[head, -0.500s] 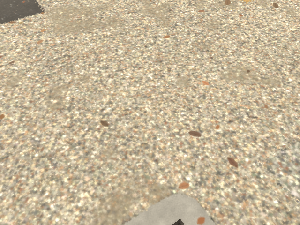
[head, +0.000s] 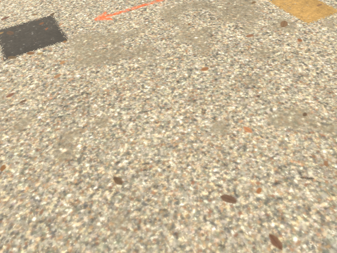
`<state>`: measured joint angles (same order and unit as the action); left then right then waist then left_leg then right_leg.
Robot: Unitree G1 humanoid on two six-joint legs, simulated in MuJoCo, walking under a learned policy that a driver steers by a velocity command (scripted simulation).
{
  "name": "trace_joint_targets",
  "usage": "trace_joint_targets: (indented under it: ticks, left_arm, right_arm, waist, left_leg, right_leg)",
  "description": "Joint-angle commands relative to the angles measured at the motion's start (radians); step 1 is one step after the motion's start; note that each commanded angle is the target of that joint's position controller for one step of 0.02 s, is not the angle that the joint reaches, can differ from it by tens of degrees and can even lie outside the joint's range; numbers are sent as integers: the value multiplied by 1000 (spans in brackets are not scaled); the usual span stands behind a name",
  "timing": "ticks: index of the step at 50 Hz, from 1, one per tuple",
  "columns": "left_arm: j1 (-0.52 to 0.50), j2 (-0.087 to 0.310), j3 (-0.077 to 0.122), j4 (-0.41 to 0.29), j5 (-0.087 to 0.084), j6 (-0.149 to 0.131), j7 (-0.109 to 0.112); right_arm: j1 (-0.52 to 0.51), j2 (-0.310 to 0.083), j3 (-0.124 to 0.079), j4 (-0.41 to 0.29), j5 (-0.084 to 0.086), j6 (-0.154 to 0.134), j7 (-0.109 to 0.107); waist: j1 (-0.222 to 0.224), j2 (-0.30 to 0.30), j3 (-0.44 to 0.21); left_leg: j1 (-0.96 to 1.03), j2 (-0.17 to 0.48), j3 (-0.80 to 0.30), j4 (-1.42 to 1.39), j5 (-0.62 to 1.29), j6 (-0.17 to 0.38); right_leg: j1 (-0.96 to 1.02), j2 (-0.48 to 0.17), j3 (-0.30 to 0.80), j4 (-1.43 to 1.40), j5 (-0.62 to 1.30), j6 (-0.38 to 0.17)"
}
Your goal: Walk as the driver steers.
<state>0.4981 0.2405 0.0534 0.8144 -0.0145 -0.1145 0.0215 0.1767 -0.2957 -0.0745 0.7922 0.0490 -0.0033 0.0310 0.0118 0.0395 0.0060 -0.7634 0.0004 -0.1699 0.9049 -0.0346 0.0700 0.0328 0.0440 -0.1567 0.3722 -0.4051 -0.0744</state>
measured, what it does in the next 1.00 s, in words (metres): walks ahead, turning left: left foot, then right foot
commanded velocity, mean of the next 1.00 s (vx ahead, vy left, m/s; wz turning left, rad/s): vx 0.40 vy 0.00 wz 0.54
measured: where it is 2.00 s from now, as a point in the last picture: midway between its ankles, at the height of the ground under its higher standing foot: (191, 233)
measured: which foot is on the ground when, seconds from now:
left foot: up 0.00-0.22, down 0.24-0.68, up 0.70-1.00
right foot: down 0.00-0.26, up 0.28-0.66, down 0.68-1.00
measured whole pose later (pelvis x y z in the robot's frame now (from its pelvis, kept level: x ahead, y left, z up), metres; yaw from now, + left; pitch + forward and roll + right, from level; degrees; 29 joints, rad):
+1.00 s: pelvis +0.58 -0.01 +0.01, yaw +34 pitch +1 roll +0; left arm 0.19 0.27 0.03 0.72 0.01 -0.03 0.04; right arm 0.14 -0.29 -0.06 0.59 0.02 0.06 -0.01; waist 0.03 0.03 0.10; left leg -0.59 0.03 -0.01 0.97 -0.32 -0.08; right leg -0.23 -0.04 -0.14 0.41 -0.19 -0.03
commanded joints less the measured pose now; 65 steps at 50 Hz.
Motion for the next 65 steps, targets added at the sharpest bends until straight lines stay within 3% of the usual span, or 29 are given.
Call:
trace_joint_targets:
  ticks: [1,6,9,12,13,14,15,16,18,19,21,24,26,29,33,34,35,36,38,39,42,46,56,58,59,60,61,63,65]
  left_arm:
    - [0,161,36,-32,-7,1,32]
    - [68,147,20,19,8,7,56]
    - [81,204,43,14,33,45,74]
    - [18,246,67,-19,12,80,80]
    - [-84,215,63,-69,8,54,54]
    - [-8,61,7,-135,2,17,40]
    - [-150,160,30,-170,-23,-27,25]
    - [-209,154,27,-209,-51,-49,14]
    - [-182,147,24,-192,-2,-48,-9]
    - [-128,127,20,-175,-5,-28,-21]
    - [-74,133,-5,-179,17,3,-21]
    - [-264,100,-38,-247,77,0,-5]
    - [-380,68,-59,-260,48,-6,-5]
    - [-410,138,-39,-262,-6,-7,-13]
    - [-300,191,2,-218,9,-13,-24]
    - [-225,213,12,-215,27,-19,-20]
    - [-164,258,18,-227,37,-13,-10]
    - [-147,299,31,-209,50,8,-12]
    - [-234,161,4,-263,44,25,-3]
    - [-270,146,-5,-263,49,29,1]
    - [-285,139,-3,-208,40,33,6]
    - [-297,181,20,-168,28,64,23]
    - [-371,234,48,-114,-12,88,9]
    - [-297,190,41,-83,-1,87,6]
    - [-285,138,20,-128,54,83,3]
    - [-340,159,19,-144,47,83,3]
    - [-389,204,34,-144,21,91,3]
    - [-393,194,38,-129,27,107,19]
    - [-373,182,39,-126,30,119,23]
  right_arm:
    - [-146,-6,9,-113,-31,-11,11]
    - [-202,-13,-2,-143,-12,-63,32]
    - [-219,-24,-7,-161,-31,-78,45]
    - [75,-135,-58,-98,-32,-49,28]
    - [278,-184,-77,-62,-50,-41,11]
    - [269,-256,-94,-75,-54,-44,11]
    - [268,-207,-88,-95,-98,-53,-14]
    - [187,-191,-79,-122,-98,-62,-31]
    - [74,-66,-39,-141,-66,-79,-47]
    - [68,-39,-19,-142,-76,-79,-54]
    - [-33,-59,-15,-160,-38,-77,-36]
    - [-3,-105,-20,-126,-27,-92,-29]
    - [76,-137,-34,-94,-14,-94,-25]
    - [115,-161,-40,-90,-4,-82,-25]
    - [120,-118,-26,-93,-16,-27,-29]
    - [122,-57,-6,-108,-23,-24,-23]
    - [175,28,22,-130,-57,-24,-19]
    - [307,6,28,-159,-26,-34,-14]
    - [181,-128,-3,-148,-8,-10,-27]
    - [126,-134,-12,-164,-14,3,-35]
    - [91,-96,-16,-199,-20,32,-46]
    - [20,-38,0,-253,-29,45,-49]
    - [-38,-63,-26,-307,-28,59,2]
    - [72,-135,-60,-278,-35,44,-9]
    - [110,-278,-91,-302,-49,37,-32]
    - [121,-254,-76,-307,-71,22,-28]
    - [86,-216,-62,-307,-70,7,-22]
    - [-7,-163,-48,-301,-39,3,-34]
    - [-66,-153,-40,-309,-43,18,-44]
  waist:
    - [30,-64,129]
    - [41,-81,141]
    - [10,-169,57]
    - [-149,-194,-49]
    - [-242,-93,-113]
    - [-143,-26,-302]
    - [-198,-203,-359]
    - [-148,-140,-243]
    - [-40,-182,-78]
    - [12,-99,-43]
    - [79,-53,27]
    - [36,-30,53]
    - [-43,13,8]
    - [-70,77,-55]
    - [-6,58,-111]
    - [32,22,-206]
    - [23,-179,-302]
    - [-53,-388,-378]
    - [11,-160,-213]
    - [7,-110,-151]
    - [-14,-178,-63]
    - [7,-178,-76]
    - [-8,-150,-61]
    - [-45,-11,-107]
    - [-25,297,-148]
    - [-76,252,-276]
    - [-80,148,-232]
    - [-31,45,-134]
    - [10,78,-125]
  left_leg:
    - [-2,-17,68,-125,184,-14]
    - [-41,-76,187,-250,215,65]
    - [102,-131,304,-320,119,89]
    - [500,-136,271,-474,80,167]
    - [923,-4,66,-426,141,222]
    - [1330,286,-470,-385,-78,482]
    - [1209,293,-635,-564,-324,458]
    - [1072,270,-559,-634,-350,398]
    - [752,185,-422,-695,-171,331]
    - [630,165,-366,-715,-90,325]
    - [369,94,-191,-739,-156,301]
    - [196,-10,-59,-740,48,246]
    - [259,-22,-44,-731,6,211]
    - [491,62,-159,-668,-124,162]
    - [609,47,-206,-378,-43,64]
    - [551,-11,-152,-160,-84,21]
    - [375,-90,-37,125,-535,-28]
    - [97,-123,19,385,-619,-70]
    - [35,-27,17,560,-440,-117]
    - [71,1,27,541,-406,-132]
    - [138,20,78,384,-370,-138]
    - [116,42,122,154,-351,-161]
    - [384,31,228,-289,-167,-51]
    - [637,18,172,-469,164,21]
    - [871,297,-216,-443,660,181]
    - [859,415,-407,-503,553,354]
    - [804,368,-326,-525,453,322]
    - [694,264,-199,-521,283,205]
    - [566,203,-149,-534,241,172]
  right_leg:
    - [-113,-270,73,-269,628,35]
    - [90,-237,-69,-250,891,138]
    - [209,-258,-102,-88,1504,173]
    - [101,-262,-54,410,1665,167]
    - [-284,-177,0,767,750,145]
    - [-752,2,189,1177,-182,195]
    - [-819,6,374,1271,-58,144]
    - [-842,-46,386,1216,9,98]
    - [-786,-94,370,1223,104,56]
    - [-763,-100,351,1349,77,50]
    - [-725,-165,287,1117,109,82]
    - [-593,-159,167,662,300,120]
    - [-500,-118,129,393,395,122]
    - [-488,-109,215,160,471,130]
    - [-303,-65,212,28,425,82]
    - [-120,-150,270,60,435,44]
    - [100,-357,468,127,713,3]
    - [253,-550,899,59,594,-172]
    - [65,-457,655,32,559,-130]
    - [-36,-399,513,30,675,-116]
    - [-151,-299,295,-18,750,-104]
    - [-82,-345,231,-37,812,-148]
    - [-133,-350,83,69,620,-84]
    - [-256,-243,-8,324,509,14]
    - [-588,-101,-52,657,-105,115]
    - [-675,-21,153,842,-316,140]
    - [-692,-48,215,892,-261,136]
    - [-692,-78,224,809,-125,131]
    - [-585,-58,205,759,-45,145]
